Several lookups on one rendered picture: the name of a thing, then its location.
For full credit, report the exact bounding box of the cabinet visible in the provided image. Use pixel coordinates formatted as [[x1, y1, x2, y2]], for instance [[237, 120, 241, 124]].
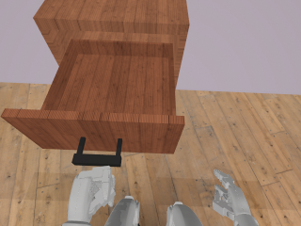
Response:
[[33, 0, 190, 91]]

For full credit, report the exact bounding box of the handle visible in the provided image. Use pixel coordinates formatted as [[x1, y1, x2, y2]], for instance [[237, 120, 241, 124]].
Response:
[[72, 137, 122, 168]]

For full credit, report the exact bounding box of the right robot forearm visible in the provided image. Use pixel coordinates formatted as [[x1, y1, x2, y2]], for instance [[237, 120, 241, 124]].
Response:
[[233, 214, 259, 226]]

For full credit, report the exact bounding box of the drawer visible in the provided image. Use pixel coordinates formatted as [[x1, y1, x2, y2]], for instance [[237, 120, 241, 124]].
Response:
[[0, 39, 185, 154]]

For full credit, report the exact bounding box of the robot left hand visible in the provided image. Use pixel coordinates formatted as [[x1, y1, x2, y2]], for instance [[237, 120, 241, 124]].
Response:
[[68, 166, 116, 223]]

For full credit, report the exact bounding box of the right robot thigh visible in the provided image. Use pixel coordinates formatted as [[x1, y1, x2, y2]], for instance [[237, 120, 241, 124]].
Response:
[[166, 203, 203, 226]]

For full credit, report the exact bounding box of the robot right hand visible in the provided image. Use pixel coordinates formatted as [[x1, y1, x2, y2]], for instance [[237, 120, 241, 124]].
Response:
[[213, 169, 251, 221]]

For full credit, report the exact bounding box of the robot thigh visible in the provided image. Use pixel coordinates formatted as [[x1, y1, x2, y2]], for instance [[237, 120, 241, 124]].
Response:
[[166, 203, 203, 226], [104, 198, 140, 226]]

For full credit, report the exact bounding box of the left robot thigh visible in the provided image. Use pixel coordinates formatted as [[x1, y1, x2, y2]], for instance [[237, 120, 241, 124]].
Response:
[[104, 198, 140, 226]]

